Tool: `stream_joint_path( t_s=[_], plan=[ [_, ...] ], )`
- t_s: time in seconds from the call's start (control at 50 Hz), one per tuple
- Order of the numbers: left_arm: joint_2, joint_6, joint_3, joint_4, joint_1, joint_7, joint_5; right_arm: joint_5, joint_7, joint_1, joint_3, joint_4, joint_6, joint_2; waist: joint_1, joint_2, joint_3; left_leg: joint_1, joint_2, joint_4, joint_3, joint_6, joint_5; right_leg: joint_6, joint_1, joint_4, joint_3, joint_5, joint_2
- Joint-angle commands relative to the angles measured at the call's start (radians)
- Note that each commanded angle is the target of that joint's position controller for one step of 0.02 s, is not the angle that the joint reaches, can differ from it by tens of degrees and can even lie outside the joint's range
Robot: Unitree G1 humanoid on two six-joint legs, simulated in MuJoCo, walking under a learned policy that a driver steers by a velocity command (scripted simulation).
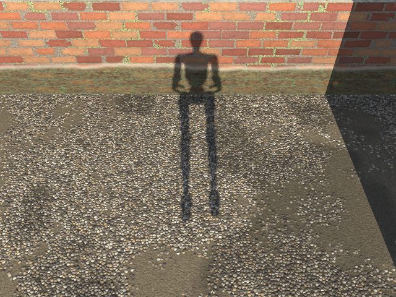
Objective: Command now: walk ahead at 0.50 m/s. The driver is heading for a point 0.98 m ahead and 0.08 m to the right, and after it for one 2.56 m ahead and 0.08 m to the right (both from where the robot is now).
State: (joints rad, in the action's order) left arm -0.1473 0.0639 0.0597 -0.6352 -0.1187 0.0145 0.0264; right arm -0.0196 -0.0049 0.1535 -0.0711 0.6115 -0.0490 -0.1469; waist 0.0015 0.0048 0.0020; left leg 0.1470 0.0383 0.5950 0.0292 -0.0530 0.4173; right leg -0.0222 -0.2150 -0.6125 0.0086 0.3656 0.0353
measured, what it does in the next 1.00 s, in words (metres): stands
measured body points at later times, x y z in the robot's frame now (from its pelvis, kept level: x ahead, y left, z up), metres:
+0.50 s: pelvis +0.00 +0.00 +0.00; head -0.01 +0.00 +0.45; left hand +0.19 +0.20 -0.09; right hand +0.18 -0.20 -0.09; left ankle -0.06 +0.08 -0.73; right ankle -0.02 -0.11 -0.73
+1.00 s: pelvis +0.00 -0.01 +0.00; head -0.01 +0.00 +0.45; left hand +0.19 +0.19 -0.09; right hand +0.18 -0.20 -0.09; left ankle -0.06 +0.08 -0.73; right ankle -0.02 -0.11 -0.73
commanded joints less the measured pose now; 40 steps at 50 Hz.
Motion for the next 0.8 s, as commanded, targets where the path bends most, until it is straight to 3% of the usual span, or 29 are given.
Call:
stream_joint_path(
  t_s=[0.02,0.06,0.08,0.1,0.12,0.14,0.16,0.18,0.24,0.36,0.38,0.4,0.42,0.44,0.46,0.5,0.52,0.54,0.56,0.6,0.62,0.64,0.66,0.68,0.74,0.8],
  plan=[
    [-0.070,-0.020,-0.018,0.085,0.075,0.001,-0.001,0.000,-0.002,-0.066,0.020,-0.088,0.019,-0.072,0.001,0.003,-0.034,0.039,-0.074,-0.104,-0.099,-0.002,-0.320,-0.021,0.029,0.071,0.071,-0.249,-0.044],
    [-0.071,-0.023,-0.017,0.084,0.090,0.003,-0.003,0.004,0.000,-0.070,0.021,-0.093,0.014,-0.070,0.001,-0.006,-0.041,0.037,-0.071,-0.099,-0.103,0.001,-0.336,-0.022,0.036,0.067,0.070,-0.286,-0.048],
    [-0.069,-0.012,-0.019,0.091,0.085,0.009,0.000,0.002,-0.005,-0.033,0.029,-0.067,0.015,-0.095,0.008,0.006,-0.070,-0.013,-0.069,-0.078,-0.107,-0.009,-0.364,-0.038,0.014,0.058,0.055,-0.282,-0.053],
    [-0.122,-0.007,-0.035,0.088,0.088,-0.003,0.013,-0.008,0.005,-0.073,0.043,-0.098,-0.001,-0.116,0.000,-0.016,-0.043,0.015,-0.102,-0.025,-0.065,-0.014,-0.677,-0.035,-0.001,0.020,0.024,-0.629,-0.077],
    [-0.127,-0.009,-0.042,0.076,0.052,-0.006,0.007,-0.012,-0.003,-0.048,0.044,-0.079,-0.002,-0.119,-0.001,-0.019,-0.133,-0.025,-0.100,0.004,-0.051,-0.008,-0.720,-0.034,0.047,0.007,0.019,-0.703,-0.077],
    [-0.090,-0.009,-0.029,0.072,0.053,0.003,-0.007,-0.018,-0.001,-0.100,0.026,-0.103,0.006,-0.051,-0.023,0.005,-0.129,0.020,-0.069,0.000,-0.031,0.001,-0.551,-0.035,0.076,0.011,0.083,-0.621,-0.067],
    [-0.036,-0.016,-0.014,0.083,0.084,0.007,-0.006,-0.004,-0.007,-0.041,0.015,-0.077,0.012,-0.036,-0.014,-0.004,-0.141,0.024,-0.067,-0.076,-0.076,0.017,-0.367,-0.026,0.100,0.037,0.063,-0.369,-0.055],
    [-0.033,-0.015,-0.012,0.094,0.100,0.007,-0.005,0.001,-0.008,-0.066,0.016,-0.078,0.013,-0.046,-0.005,0.009,-0.082,0.043,-0.071,-0.093,-0.086,0.011,-0.336,-0.022,0.062,0.052,0.064,-0.299,-0.046],
    [-0.061,-0.010,-0.016,0.089,0.088,0.004,0.001,0.001,-0.003,-0.082,0.017,-0.090,0.011,-0.058,0.001,0.010,-0.031,0.049,-0.075,-0.099,-0.096,0.001,-0.315,-0.017,0.020,0.068,0.066,-0.240,-0.041],
    [-0.072,-0.023,-0.017,0.084,0.091,0.002,-0.003,0.003,0.000,-0.069,0.021,-0.093,0.012,-0.070,0.001,-0.006,-0.046,0.037,-0.072,-0.098,-0.100,0.002,-0.328,-0.023,0.037,0.066,0.071,-0.286,-0.048],
    [-0.075,-0.021,-0.017,0.086,0.087,0.001,-0.002,-0.004,0.004,-0.049,0.021,-0.084,0.015,-0.079,-0.001,-0.004,-0.061,0.022,-0.068,-0.094,-0.097,-0.002,-0.304,-0.027,0.026,0.062,0.069,-0.257,-0.052],
    [-0.070,-0.015,-0.020,0.111,0.131,-0.007,0.011,0.006,-0.002,-0.084,0.030,-0.092,0.004,-0.102,0.024,-0.002,-0.005,0.020,-0.095,-0.056,-0.127,-0.009,-0.573,-0.035,-0.029,0.020,0.031,-0.439,-0.055],
    [-0.120,-0.012,-0.036,0.082,0.050,-0.007,0.015,-0.009,-0.001,-0.082,0.046,-0.095,-0.001,-0.129,0.009,0.006,-0.114,-0.022,-0.109,0.000,-0.058,-0.013,-0.702,-0.026,0.011,0.020,0.022,-0.632,-0.077],
    [-0.074,-0.023,-0.018,0.061,0.017,-0.006,-0.001,-0.005,-0.007,-0.054,0.026,-0.086,0.010,-0.068,-0.003,0.011,-0.168,-0.023,-0.075,-0.048,-0.071,0.001,-0.395,-0.025,0.074,0.040,0.066,-0.339,-0.040],
    [-0.051,-0.023,-0.014,0.082,0.087,0.001,-0.008,-0.001,-0.006,-0.061,0.016,-0.089,0.010,-0.047,-0.015,0.000,-0.067,0.041,-0.070,-0.087,-0.084,0.008,-0.347,-0.023,0.051,0.054,0.066,-0.308,-0.046],
    [-0.058,-0.019,-0.013,0.088,0.093,0.002,-0.004,-0.003,-0.006,-0.079,0.018,-0.095,0.009,-0.056,-0.008,0.009,-0.043,0.045,-0.067,-0.091,-0.085,0.007,-0.321,-0.022,0.033,0.060,0.072,-0.295,-0.050],
    [-0.061,-0.012,-0.019,0.114,0.143,-0.005,0.009,0.005,-0.006,-0.088,0.027,-0.091,-0.004,-0.092,0.018,-0.004,-0.007,0.037,-0.090,-0.053,-0.120,-0.001,-0.555,-0.035,-0.020,0.014,0.026,-0.451,-0.057],
    [-0.054,-0.018,-0.012,0.080,0.043,0.001,0.002,-0.004,-0.008,-0.071,0.025,-0.087,0.006,-0.069,0.009,0.017,-0.105,-0.010,-0.078,-0.069,-0.087,0.000,-0.374,-0.020,0.032,0.062,0.066,-0.293,-0.045],
    [-0.064,-0.021,-0.014,0.078,0.065,0.002,-0.003,-0.003,-0.006,-0.069,0.020,-0.093,0.009,-0.056,-0.006,-0.003,-0.063,0.020,-0.070,-0.084,-0.087,0.004,-0.330,-0.022,0.028,0.067,0.070,-0.276,-0.046],
    [-0.066,-0.022,-0.016,0.086,0.078,0.003,-0.003,-0.004,-0.005,-0.069,0.021,-0.087,0.013,-0.064,-0.003,0.000,-0.048,0.035,-0.071,-0.094,-0.088,0.003,-0.314,-0.027,0.039,0.066,0.074,-0.282,-0.048],
    [-0.099,-0.009,-0.030,0.096,0.109,-0.004,0.007,0.007,-0.006,-0.070,0.041,-0.085,-0.005,-0.124,0.010,0.001,-0.035,0.014,-0.094,-0.072,-0.107,-0.007,-0.577,-0.039,0.014,0.046,0.033,-0.501,-0.069],
    [-0.128,-0.011,-0.038,0.087,0.053,-0.017,0.002,-0.008,-0.001,-0.127,0.040,-0.112,-0.011,-0.104,0.007,-0.021,-0.077,0.008,-0.099,-0.006,-0.051,-0.005,-0.679,-0.029,0.037,0.037,0.044,-0.714,-0.073],
    [-0.068,-0.022,-0.018,0.065,0.032,-0.009,-0.004,-0.008,-0.007,-0.059,0.025,-0.083,0.004,-0.064,-0.010,0.004,-0.173,-0.014,-0.070,-0.055,-0.063,0.012,-0.366,-0.032,0.100,0.043,0.071,-0.380,-0.048],
    [-0.046,-0.022,-0.013,0.088,0.092,-0.001,-0.008,-0.005,-0.006,-0.066,0.018,-0.083,0.007,-0.048,-0.016,-0.001,-0.078,0.031,-0.067,-0.088,-0.076,0.016,-0.337,-0.029,0.067,0.058,0.070,-0.337,-0.049],
    [-0.063,-0.015,-0.015,0.090,0.086,0.002,-0.003,-0.001,-0.004,-0.087,0.020,-0.087,0.010,-0.062,-0.002,0.009,-0.026,0.041,-0.069,-0.098,-0.084,0.009,-0.293,-0.025,0.020,0.079,0.075,-0.263,-0.046],
    [-0.073,-0.020,-0.016,0.089,0.075,-0.001,-0.001,-0.003,-0.002,-0.082,0.019,-0.093,0.012,-0.061,-0.004,0.009,-0.039,0.034,-0.070,-0.094,-0.085,0.006,-0.312,-0.024,0.027,0.074,0.079,-0.280,-0.050]
  ],
)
